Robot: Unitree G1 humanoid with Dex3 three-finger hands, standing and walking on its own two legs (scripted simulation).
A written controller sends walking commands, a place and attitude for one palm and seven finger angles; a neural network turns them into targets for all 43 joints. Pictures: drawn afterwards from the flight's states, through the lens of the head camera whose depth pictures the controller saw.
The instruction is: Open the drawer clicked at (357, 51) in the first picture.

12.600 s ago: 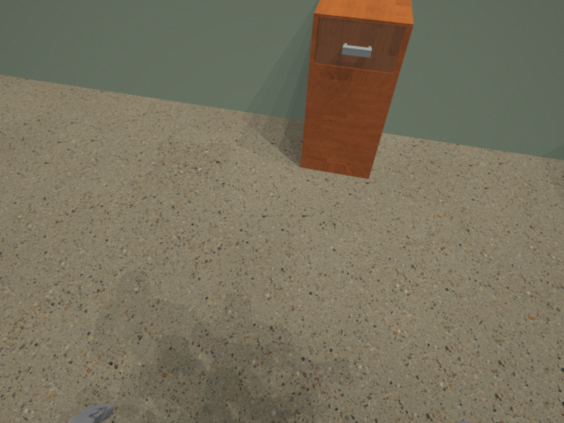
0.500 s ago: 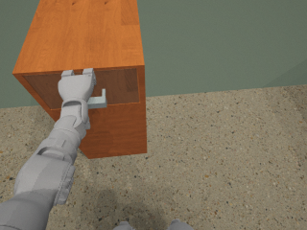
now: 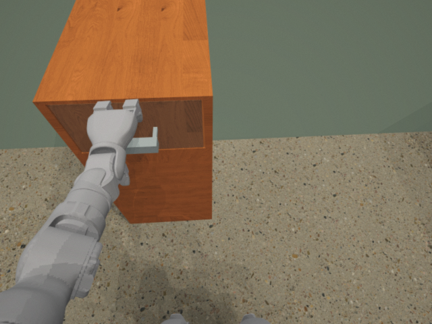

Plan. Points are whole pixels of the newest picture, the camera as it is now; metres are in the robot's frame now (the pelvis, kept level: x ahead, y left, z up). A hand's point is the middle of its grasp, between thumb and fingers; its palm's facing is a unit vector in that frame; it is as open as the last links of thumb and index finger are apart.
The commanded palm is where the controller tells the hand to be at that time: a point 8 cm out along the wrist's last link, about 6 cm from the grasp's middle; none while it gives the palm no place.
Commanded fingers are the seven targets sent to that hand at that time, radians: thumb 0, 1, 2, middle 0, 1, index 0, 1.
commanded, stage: move the hooked fingers above the handle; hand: left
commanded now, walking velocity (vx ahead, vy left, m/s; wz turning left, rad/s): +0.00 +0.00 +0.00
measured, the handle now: (134, 138) +0.53 +0.17 -0.05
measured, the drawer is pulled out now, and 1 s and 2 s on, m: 0.00 0.00 0.00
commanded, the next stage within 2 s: none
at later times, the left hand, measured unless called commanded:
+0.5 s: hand (122, 144) +0.47 +0.18 +0.02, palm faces -0.02 -0.03 -1.00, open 13.8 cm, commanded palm +0.45 +0.17 +0.07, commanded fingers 0.00 -0.50 0.30 -0.30 -1.20 -0.30 -1.20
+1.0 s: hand (122, 143) +0.47 +0.18 +0.02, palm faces -0.02 -0.01 -1.00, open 13.8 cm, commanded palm +0.46 +0.16 +0.07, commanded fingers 0.00 -0.50 0.30 -0.30 -1.20 -0.30 -1.20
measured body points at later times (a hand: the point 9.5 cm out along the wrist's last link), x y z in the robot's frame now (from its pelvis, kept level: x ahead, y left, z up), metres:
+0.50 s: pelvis +0.00 +0.01 +0.00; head +0.08 +0.00 +0.44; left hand +0.47 +0.18 +0.07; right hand +0.01 -0.25 -0.14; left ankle +0.00 +0.11 -0.70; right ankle -0.02 -0.11 -0.70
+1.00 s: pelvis -0.01 +0.01 +0.00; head +0.08 +0.00 +0.44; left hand +0.47 +0.17 +0.07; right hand +0.01 -0.26 -0.14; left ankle +0.00 +0.11 -0.70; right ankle -0.02 -0.11 -0.70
